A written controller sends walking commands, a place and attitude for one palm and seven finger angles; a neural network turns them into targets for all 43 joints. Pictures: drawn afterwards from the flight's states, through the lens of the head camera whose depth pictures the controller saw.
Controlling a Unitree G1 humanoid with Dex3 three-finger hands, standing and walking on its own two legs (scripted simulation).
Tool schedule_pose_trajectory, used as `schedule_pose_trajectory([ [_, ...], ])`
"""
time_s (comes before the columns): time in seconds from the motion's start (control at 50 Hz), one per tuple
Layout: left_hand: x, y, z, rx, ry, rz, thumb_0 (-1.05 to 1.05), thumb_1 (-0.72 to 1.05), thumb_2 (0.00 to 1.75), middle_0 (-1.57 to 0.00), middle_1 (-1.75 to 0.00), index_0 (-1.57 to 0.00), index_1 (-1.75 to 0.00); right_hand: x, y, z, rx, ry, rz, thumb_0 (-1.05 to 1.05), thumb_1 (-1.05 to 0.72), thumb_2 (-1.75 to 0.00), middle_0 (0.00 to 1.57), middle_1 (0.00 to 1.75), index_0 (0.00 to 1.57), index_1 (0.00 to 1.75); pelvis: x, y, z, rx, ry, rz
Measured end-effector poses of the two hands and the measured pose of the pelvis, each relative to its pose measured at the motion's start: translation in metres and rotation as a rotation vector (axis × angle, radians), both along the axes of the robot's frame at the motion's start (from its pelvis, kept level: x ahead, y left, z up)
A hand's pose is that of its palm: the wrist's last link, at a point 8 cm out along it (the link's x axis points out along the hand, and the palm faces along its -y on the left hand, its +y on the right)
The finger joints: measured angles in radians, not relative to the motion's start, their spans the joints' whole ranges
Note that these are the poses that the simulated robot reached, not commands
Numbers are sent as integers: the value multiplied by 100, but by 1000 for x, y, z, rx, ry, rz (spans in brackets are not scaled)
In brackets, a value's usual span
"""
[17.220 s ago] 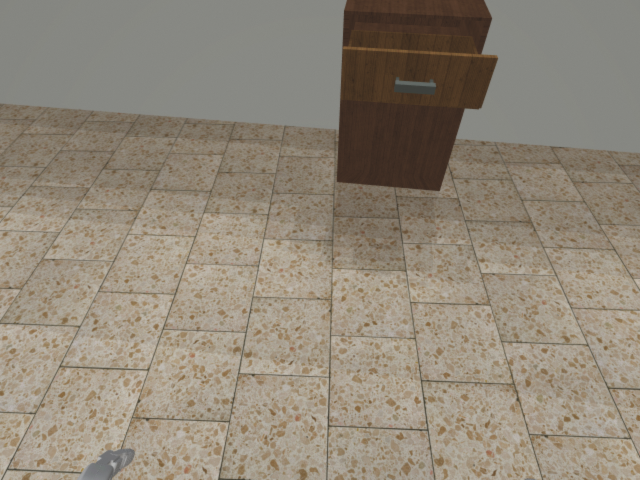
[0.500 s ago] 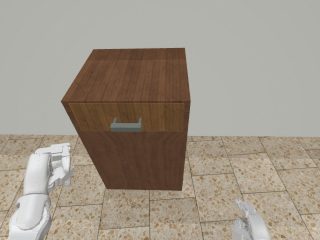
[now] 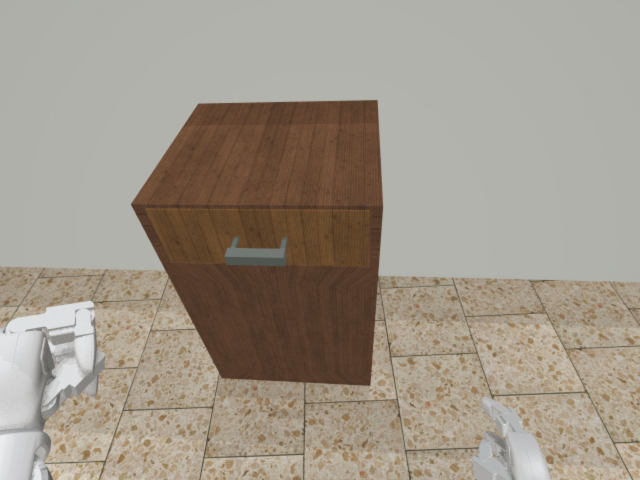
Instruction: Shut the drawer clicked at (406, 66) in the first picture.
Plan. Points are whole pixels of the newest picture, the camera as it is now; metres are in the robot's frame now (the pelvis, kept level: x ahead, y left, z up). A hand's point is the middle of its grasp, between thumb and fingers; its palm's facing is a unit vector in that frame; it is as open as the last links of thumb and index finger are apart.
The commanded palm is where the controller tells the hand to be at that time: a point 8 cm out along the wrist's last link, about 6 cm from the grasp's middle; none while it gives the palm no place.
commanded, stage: step back with the hand held close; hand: left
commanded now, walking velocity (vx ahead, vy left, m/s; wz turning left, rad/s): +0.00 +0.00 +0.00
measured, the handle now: (258, 249) +0.56 +0.21 -0.09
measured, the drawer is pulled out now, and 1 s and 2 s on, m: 0.00 0.00 0.00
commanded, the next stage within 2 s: stop stepping back and stand still in 1.48 s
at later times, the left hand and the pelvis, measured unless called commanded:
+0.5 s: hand (58, 376) +0.16 +0.26 +0.16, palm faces +0.27 -0.80 -0.53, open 3.2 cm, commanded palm +0.09 +0.30 +0.17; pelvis -0.04 +0.03 +0.00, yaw +0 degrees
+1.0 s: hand out of the picture +0.09 +0.28 +0.16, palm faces +0.38 -0.75 -0.53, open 3.2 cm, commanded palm +0.01 +0.32 +0.17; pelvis -0.10 +0.03 -0.01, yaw +4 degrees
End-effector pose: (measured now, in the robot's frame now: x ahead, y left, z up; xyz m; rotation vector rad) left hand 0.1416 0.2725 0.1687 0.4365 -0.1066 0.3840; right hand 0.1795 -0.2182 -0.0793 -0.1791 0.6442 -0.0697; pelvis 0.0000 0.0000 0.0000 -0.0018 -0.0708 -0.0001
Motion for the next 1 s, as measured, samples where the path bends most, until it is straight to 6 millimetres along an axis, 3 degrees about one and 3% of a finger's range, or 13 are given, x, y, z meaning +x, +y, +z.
schedule_pose_trajectory([
  [0.08, 3, -4, 9, 29, -29, -27, 2, 89, 90, -140, -159, -140, -160, -3, -3, 1, -4, -3, -10, 1, -91, -90, 20, 30, 21, 30, 2, -2, 0, -1, 3, -4],
  [0.14, 9, 2, 29, 119, -101, -45, 2, 89, 90, -140, -159, -140, -160, -6, -7, 1, -14, 20, -21, 1, -90, -90, 20, 30, 21, 30, -1, -2, 0, -10, 22, -1],
  [0.18, 13, 7, 31, 144, -111, -50, 1, 89, 90, -140, -159, -140, -160, -10, -10, 0, -18, 45, -40, 1, -90, -90, 20, 30, 21, 30, -3, 0, 0, -11, 36, -5],
  [0.3, 15, 8, -1, 95, 55, -103, 1, 89, 90, -140, -159, -140, -160, -30, -19, -3, -35, 110, -121, 1, -91, -90, 20, 30, 21, 30, -13, 13, 1, -4, 73, -23],
  [0.38, 4, 10, -8, 97, 104, -142, 1, 89, 90, -140, -159, -140, -160, -45, -17, -3, -62, 145, -144, 1, -91, -90, 20, 30, 20, 30, -20, 19, 0, -3, 84, -20],
  [0.56, -31, 31, 21, 186, -39, -116, 1, 89, 90, -140, -159, -140, -160, -62, 7, 0, -70, 112, -96, 1, -91, -90, 20, 30, 20, 30, -47, 28, -4, -9, 85, -4],
  [0.7, -58, 37, 7, 145, -38, -76, 1, 89, 90, -140, -159, -140, -160, -76, 22, 0, -44, 66, -67, 1, -90, -90, 20, 30, 21, 30, -70, 33, -8, -25, 77, 0],
  [0.8, -72, 37, 1, 111, -63, -86, 1, 89, 90, -140, -159, -140, -160, -96, 23, 1, -81, 85, -54, 1, -90, -90, 20, 30, 21, 30, -82, 35, -9, -41, 77, 9],
  [0.9, -80, 41, 9, 158, -119, -108, 1, 89, 90, -140, -159, -140, -160, -114, 19, 2, -122, 108, -54, 1, -90, -90, 20, 30, 21, 30, -92, 35, -10, -47, 74, 42],
  [1.0, -93, 47, 17, 244, -137, -85, 1, 89, 90, -140, -159, -140, -160, -119, 16, -4, -121, 108, -45, 1, -90, -90, 20, 30, 21, 30, -102, 31, -14, -45, 98, 60],
])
